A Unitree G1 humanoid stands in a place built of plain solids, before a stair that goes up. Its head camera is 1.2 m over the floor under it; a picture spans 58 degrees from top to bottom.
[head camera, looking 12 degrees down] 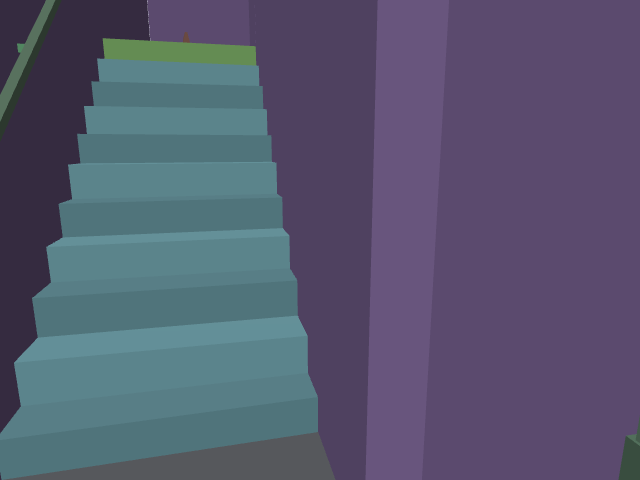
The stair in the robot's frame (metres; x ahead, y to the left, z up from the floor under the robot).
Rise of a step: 0.19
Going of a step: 0.24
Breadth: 1.20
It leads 13 degrees to the left of straight ahead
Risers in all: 11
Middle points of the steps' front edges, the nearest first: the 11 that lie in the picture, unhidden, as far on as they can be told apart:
1.52 0.59 0.17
1.73 0.64 0.36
1.97 0.70 0.54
2.20 0.75 0.73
2.43 0.81 0.91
2.66 0.86 1.11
2.89 0.91 1.28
3.10 0.97 1.47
3.34 1.02 1.66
3.58 1.08 1.85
3.81 1.13 2.05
